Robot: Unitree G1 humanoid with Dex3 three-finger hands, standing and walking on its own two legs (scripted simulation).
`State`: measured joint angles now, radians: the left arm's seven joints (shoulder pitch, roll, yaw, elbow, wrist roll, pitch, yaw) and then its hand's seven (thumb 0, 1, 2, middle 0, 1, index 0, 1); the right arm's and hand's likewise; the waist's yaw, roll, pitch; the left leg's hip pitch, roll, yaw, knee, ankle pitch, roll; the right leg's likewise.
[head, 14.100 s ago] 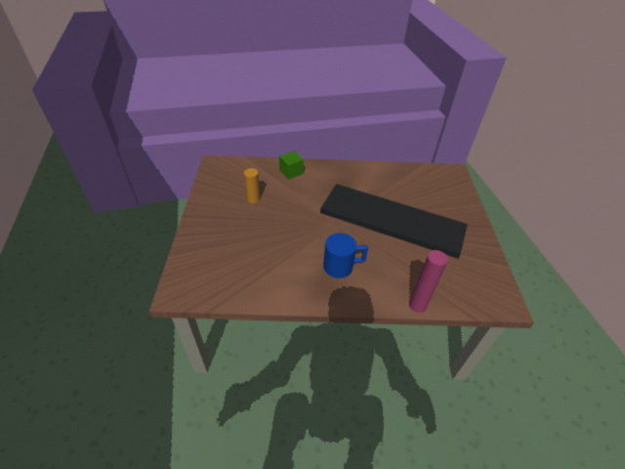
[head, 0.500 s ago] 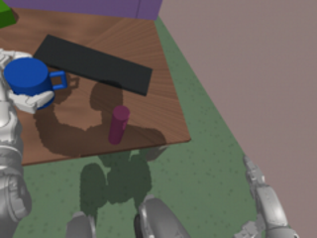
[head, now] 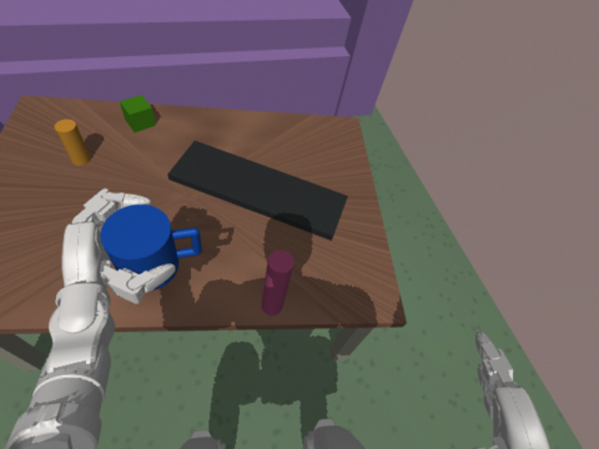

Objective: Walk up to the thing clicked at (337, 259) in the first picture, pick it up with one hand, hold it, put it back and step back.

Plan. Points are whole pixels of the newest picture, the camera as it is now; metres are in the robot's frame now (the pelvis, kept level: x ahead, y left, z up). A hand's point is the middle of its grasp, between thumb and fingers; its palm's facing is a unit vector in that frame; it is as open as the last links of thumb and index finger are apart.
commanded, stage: lift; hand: left
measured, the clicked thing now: (156, 247) +0.41 +0.15 +0.00
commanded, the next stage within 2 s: hold in 0.54 s
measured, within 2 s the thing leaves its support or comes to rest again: neither
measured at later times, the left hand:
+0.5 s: hand (126, 265) +0.36 +0.17 +0.05, palm faces +0.14 -0.99 -0.02, open 11.2 cm
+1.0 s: hand (121, 265) +0.35 +0.17 +0.07, palm faces +0.15 -0.99 -0.02, open 11.2 cm
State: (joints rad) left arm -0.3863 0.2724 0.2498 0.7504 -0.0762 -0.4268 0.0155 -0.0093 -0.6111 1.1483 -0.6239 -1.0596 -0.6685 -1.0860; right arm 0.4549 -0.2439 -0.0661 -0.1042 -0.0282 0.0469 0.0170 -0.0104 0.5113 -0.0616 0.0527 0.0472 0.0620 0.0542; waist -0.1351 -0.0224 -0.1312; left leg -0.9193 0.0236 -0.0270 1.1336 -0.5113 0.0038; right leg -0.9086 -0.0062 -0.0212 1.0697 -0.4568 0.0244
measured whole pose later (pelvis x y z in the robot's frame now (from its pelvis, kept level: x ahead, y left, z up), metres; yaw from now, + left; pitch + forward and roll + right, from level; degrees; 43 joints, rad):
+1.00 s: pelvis +0.01 +0.00 +0.03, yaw +0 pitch +11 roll -1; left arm -0.08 0.18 0.14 0.33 -0.13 -0.27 0.03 -0.01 -0.60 1.12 -0.64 -1.03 -0.69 -1.05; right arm 0.47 -0.23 -0.08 0.02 0.00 0.06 -0.03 -0.01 0.51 -0.06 0.05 0.05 0.06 0.05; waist -0.05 -0.01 -0.10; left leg -0.69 0.01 0.01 0.97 -0.47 0.01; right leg -0.70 -0.02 0.01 0.94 -0.43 0.03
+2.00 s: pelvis +0.01 +0.00 +0.03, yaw +0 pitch +9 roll -1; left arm -0.05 0.18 0.16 0.30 -0.15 -0.25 0.02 -0.01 -0.58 1.11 -0.63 -1.03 -0.68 -1.06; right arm 0.43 -0.21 -0.07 0.13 0.01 0.02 -0.04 -0.01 0.52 -0.06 0.05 0.05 0.06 0.05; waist -0.03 -0.01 -0.09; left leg -0.64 0.01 0.00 0.93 -0.46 0.01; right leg -0.65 -0.02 0.00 0.90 -0.42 0.03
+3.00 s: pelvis +0.01 +0.00 +0.03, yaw +0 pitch +9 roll -1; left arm -0.09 0.20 0.14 0.33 -0.16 -0.26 0.00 -0.01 -0.58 1.11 -0.63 -1.03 -0.68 -1.05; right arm 0.42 -0.23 -0.06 0.13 0.01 0.01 -0.04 -0.01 0.52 -0.06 0.05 0.05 0.06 0.05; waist -0.04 0.00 -0.09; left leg -0.63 0.00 0.00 0.92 -0.45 0.01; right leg -0.64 -0.03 0.00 0.90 -0.42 0.03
